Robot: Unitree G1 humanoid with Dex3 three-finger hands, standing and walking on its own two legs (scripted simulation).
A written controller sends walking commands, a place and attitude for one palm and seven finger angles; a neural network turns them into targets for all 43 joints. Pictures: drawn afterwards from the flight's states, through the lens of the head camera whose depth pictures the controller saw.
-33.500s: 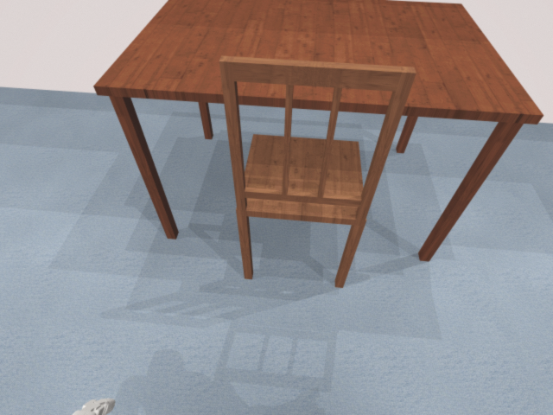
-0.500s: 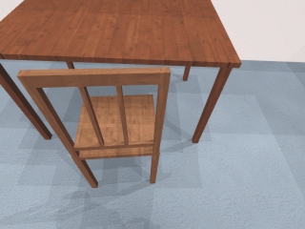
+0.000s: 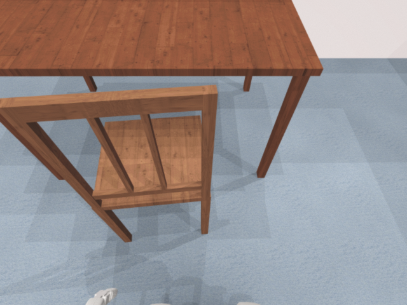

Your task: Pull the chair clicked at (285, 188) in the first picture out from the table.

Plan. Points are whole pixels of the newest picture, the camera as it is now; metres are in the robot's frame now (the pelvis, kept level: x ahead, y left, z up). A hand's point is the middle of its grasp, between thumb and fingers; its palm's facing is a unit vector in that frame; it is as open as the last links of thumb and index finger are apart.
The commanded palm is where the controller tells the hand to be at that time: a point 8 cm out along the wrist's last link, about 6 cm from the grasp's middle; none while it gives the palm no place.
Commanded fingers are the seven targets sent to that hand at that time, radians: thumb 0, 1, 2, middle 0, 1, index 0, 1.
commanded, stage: come to a stop and stand still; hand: left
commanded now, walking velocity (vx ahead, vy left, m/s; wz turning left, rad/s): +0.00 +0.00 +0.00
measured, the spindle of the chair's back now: (115, 160) +0.44 +0.24 -0.07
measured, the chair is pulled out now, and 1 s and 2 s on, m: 0.17 0.17 0.17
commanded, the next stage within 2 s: look again from close up in 0.48 s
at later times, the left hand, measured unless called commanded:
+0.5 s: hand out of the picture +0.00 +0.22 -0.16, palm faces -0.02 -0.96 -0.27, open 7.3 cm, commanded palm none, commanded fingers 0.00 0.90 0.90 -0.20 -0.30 -0.20 -0.30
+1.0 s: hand out of the picture +0.03 +0.16 -0.17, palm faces -0.01 -0.98 -0.22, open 7.3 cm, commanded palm none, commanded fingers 0.00 0.90 0.90 -0.20 -0.30 -0.20 -0.30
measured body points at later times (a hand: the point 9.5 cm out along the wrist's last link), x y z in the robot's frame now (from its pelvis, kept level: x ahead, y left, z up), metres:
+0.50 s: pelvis -0.01 +0.02 +0.00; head +0.01 -0.01 +0.45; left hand +0.00 +0.27 -0.14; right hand +0.03 -0.21 -0.16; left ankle -0.01 +0.12 -0.74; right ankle +0.01 -0.12 -0.74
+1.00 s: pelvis +0.01 -0.01 +0.00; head +0.03 -0.03 +0.45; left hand +0.03 +0.21 -0.15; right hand +0.01 -0.23 -0.16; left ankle -0.01 +0.12 -0.74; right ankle +0.01 -0.12 -0.74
